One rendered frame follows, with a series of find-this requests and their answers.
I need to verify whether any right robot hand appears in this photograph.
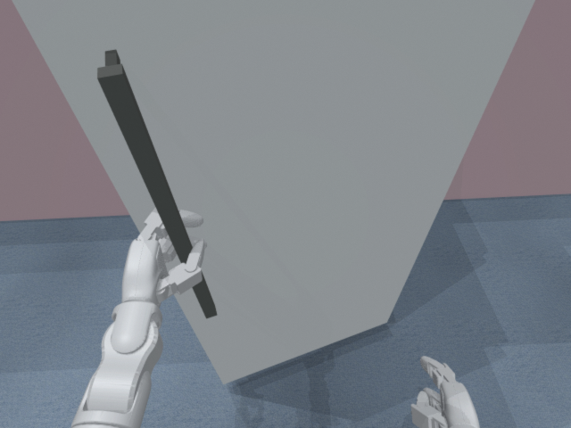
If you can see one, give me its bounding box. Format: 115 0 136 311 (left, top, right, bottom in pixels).
411 356 480 428

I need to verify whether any left robot hand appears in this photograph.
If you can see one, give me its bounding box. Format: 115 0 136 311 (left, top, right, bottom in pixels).
121 207 207 308

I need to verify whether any fridge door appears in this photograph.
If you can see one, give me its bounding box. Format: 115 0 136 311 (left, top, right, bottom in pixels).
12 0 535 384

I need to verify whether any handle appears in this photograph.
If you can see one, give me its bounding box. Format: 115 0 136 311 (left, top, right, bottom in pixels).
97 50 217 318

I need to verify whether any left robot forearm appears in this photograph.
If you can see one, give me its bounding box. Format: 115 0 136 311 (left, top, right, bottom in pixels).
71 300 163 428

